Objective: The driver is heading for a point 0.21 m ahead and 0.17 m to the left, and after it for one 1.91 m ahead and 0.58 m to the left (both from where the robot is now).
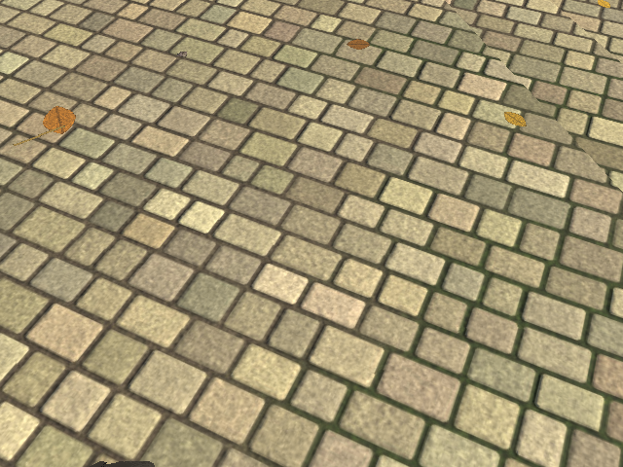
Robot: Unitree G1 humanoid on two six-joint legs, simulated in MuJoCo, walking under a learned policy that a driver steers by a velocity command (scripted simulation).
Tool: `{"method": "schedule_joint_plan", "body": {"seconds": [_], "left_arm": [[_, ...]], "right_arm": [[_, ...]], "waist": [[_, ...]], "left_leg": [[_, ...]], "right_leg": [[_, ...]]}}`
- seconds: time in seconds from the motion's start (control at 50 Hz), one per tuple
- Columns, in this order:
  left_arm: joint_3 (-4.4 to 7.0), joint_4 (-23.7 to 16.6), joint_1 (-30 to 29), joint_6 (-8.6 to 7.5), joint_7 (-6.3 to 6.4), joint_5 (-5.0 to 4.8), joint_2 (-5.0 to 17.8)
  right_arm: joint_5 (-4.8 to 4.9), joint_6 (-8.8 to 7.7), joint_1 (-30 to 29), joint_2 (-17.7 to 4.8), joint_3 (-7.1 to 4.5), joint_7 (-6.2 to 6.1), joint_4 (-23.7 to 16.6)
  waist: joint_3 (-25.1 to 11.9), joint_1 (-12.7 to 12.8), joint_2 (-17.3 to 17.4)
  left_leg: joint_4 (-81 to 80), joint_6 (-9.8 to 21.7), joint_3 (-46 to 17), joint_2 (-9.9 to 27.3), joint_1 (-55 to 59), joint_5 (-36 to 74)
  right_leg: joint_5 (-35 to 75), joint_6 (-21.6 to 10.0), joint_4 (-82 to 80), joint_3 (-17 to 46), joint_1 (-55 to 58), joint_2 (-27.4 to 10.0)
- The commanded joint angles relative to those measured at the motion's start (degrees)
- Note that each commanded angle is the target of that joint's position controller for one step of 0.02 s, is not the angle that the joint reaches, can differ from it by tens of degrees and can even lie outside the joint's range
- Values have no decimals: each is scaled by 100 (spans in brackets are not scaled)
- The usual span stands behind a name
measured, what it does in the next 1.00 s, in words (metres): walks ahead, turning left: right foot, then left foot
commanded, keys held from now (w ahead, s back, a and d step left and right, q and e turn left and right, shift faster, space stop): w+q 0.08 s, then q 0.58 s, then no key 0.34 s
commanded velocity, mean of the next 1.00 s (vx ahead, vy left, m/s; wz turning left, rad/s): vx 0.16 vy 0.00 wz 0.43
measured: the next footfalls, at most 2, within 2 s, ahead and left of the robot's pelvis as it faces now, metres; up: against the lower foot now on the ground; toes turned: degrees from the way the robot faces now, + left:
right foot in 0.04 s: +0.20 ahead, -0.13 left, +0.00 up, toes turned +0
left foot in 0.50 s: +0.27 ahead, +0.13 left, +0.00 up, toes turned +23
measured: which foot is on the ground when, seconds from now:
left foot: down 0.00-0.06, up 0.08-0.48, down 0.50-1.00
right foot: up 0.00-0.02, down 0.04-0.50, up 0.52-0.92, down 0.94-1.00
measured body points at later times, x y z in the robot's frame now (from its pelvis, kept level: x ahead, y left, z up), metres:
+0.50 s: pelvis +0.20 +0.00 +0.00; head +0.23 +0.02 +0.44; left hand +0.21 +0.30 -0.14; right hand +0.43 -0.22 -0.10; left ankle +0.26 +0.11 -0.73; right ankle +0.16 -0.13 -0.73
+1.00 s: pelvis +0.26 +0.00 +0.00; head +0.28 -0.01 +0.45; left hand +0.22 +0.29 -0.12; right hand +0.52 -0.16 -0.11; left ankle +0.25 +0.11 -0.73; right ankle +0.32 -0.12 -0.74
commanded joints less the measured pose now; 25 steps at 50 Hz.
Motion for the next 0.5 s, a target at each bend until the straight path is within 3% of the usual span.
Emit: {"method": "schedule_joint_plan", "body": {"seconds": [0.02, 0.04, 0.06, 0.08, 0.1, 0.14, 0.16, 0.2, 0.24, 0.34, 0.4, 0.46, 0.48, 0.5], "left_arm": [[319, -82, 767, -160, 19, -1, 958], [441, 138, 1827, -184, 71, 95, 1322], [587, 269, 2484, -131, 98, 158, 1899], [442, 277, 2517, -111, 81, 125, 1419], [317, 129, 1935, -114, 104, 123, 1067], [185, -11, 1085, -99, 112, 175, 667], [153, -2, 898, -110, 110, 225, 563], [181, 53, 794, -109, 134, 268, 612], [242, 81, 728, -96, 221, 255, 830], [296, 29, 604, 96, 414, 163, 1054], [331, 60, 723, 221, 427, 52, 1179], [381, 12, 655, 345, 428, -66, 1297], [381, -11, 593, 382, 437, -100, 1274], [354, 62, 900, 407, 410, -53, 1134]], "right_arm": [[16, 20, -251, -955, -194, -41, -297], [-44, 25, -300, -696, -94, -28, -431], [-41, -58, 381, -13, 81, -14, -549], [58, -148, 331, -299, 33, 2, -499], [168, -175, -144, -785, -104, -10, -650], [80, -89, -521, -746, -164, -84, -723], [45, 15, -404, -666, -216, -103, -706], [49, 215, -273, -417, -216, -96, -762], [16, 324, -500, -364, -214, -90, -989], [-39, 368, -1182, -371, -180, 97, -1360], [-59, 434, -1540, -506, -217, 222, -1611], [-56, 479, -1536, -668, -285, 310, -1786], [-62, 463, -1253, -732, -334, 308, -1741], [-96, 430, -797, -1043, -467, 235, -1641]], "waist": [[-230, 863, 673], [-1087, 1260, 363], [-1998, 1070, -1106], [-2300, 1132, -1426], [-1380, 1060, -989], [-547, 700, -339], [-419, 486, -453], [-299, 310, -499], [-173, 237, -423], [-292, 402, -340], [-270, 508, -325], [-241, 411, -371], [-353, 234, -280], [-624, 89, 155]], "left_leg": [[948, 755, -820, 1321, -504, 3174], [2468, 545, -543, 930, -1353, 2599], [4696, 89, -24, 9, -3578, 280], [5711, 102, -743, 18, -4261, -1402], [6088, 140, -826, 281, -4658, -1146], [5738, 87, -603, 693, -4218, -497], [5490, 68, -608, 845, -3822, -356], [5286, 14, -448, 848, -3463, -163], [4754, -60, -385, 845, -3605, 248], [3081, -75, 5, 730, -3133, 1604], [2557, 23, 109, 641, -3085, 1423], [2050, 254, 276, 471, -2917, 873], [1565, 389, 412, 285, -2451, 1150], [1067, 603, 267, 134, -1578, 2178]], "right_leg": [[-410, -227, -257, -138, 1529, 214], [-385, -531, 17, 423, 3225, -408], [-1164, -1315, -311, 2724, 5448, -1886], [-1892, -1474, -1035, 3955, 5460, -2102], [-1451, -1212, -1081, 3087, 4688, -1965], [671, -960, -1135, 1461, 3095, -1578], [1325, -877, -1192, 899, 2569, -1408], [1895, -967, -1373, 297, 2031, -1304], [2174, -1069, -1543, -98, 1903, -1323], [1940, -979, -1551, -940, 2089, -1194], [1716, -879, -1252, -1004, 2540, -1340], [1804, -671, -571, -983, 2861, -1470], [1992, -500, -9, -1119, 2822, -1330], [1675, -186, 981, -1288, 2540, -969]]}}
